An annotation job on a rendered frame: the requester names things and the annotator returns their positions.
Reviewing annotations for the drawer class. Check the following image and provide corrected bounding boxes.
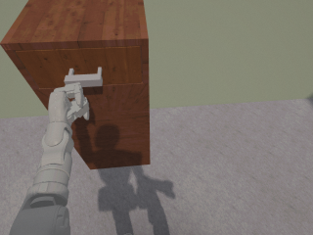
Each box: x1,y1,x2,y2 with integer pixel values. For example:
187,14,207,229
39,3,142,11
16,45,142,88

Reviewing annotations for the handle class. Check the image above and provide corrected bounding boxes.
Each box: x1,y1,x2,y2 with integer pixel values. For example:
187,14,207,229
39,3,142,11
64,67,103,87

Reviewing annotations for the left robot hand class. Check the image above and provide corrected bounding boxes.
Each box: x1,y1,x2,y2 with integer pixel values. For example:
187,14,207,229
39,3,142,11
48,82,90,127

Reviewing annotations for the left robot forearm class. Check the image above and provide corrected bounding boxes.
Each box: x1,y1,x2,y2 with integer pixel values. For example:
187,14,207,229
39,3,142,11
9,121,74,235

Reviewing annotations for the cabinet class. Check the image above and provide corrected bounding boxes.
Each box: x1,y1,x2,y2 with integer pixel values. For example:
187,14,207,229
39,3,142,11
0,0,151,170

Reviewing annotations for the left robot upper arm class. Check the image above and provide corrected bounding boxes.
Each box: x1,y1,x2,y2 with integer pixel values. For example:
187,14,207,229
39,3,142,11
12,205,70,235

